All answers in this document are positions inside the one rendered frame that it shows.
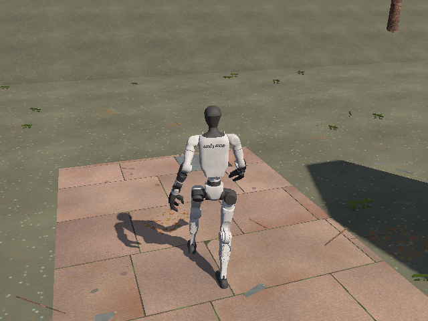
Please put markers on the robot left hand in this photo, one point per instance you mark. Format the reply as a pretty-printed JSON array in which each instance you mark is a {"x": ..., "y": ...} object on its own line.
[{"x": 173, "y": 202}]

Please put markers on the robot right upper arm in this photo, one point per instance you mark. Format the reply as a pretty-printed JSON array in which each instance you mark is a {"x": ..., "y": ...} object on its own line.
[{"x": 237, "y": 150}]

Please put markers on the robot right hand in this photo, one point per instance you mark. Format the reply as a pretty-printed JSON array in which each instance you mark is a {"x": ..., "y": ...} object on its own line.
[{"x": 234, "y": 173}]

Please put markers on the robot right shin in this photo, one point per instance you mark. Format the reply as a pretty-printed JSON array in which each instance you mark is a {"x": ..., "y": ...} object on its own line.
[{"x": 224, "y": 254}]

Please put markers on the robot head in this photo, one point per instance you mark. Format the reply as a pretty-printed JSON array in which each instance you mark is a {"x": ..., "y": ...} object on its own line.
[{"x": 212, "y": 117}]

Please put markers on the robot left forearm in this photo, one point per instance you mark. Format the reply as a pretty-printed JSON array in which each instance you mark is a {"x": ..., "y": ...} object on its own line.
[{"x": 180, "y": 179}]

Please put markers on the robot right forearm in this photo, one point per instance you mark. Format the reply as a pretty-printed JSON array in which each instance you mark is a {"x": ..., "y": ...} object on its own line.
[{"x": 242, "y": 170}]

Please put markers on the robot left upper arm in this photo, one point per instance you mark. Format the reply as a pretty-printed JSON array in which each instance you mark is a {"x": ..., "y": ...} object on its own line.
[{"x": 192, "y": 142}]

